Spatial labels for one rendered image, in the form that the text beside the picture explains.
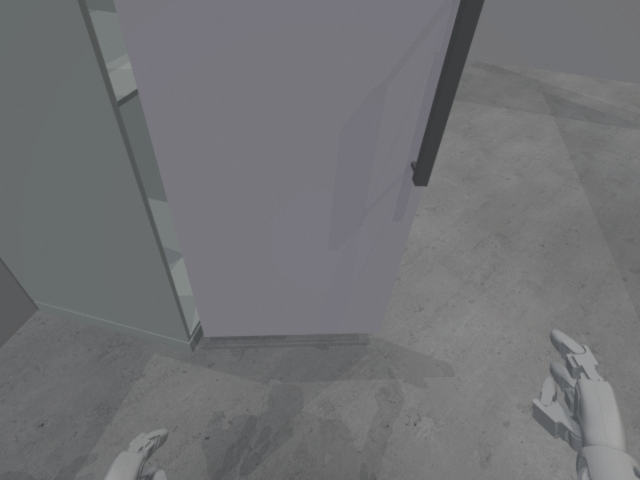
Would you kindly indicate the robot right forearm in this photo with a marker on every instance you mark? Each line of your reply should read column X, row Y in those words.
column 606, row 463

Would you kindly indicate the robot left hand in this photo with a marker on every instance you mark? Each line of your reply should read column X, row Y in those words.
column 129, row 465

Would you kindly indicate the robot right hand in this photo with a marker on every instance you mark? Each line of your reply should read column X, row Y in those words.
column 592, row 402

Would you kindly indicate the fridge door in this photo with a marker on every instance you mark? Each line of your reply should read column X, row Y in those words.
column 284, row 132

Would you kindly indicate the handle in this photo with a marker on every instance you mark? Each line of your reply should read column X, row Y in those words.
column 460, row 41

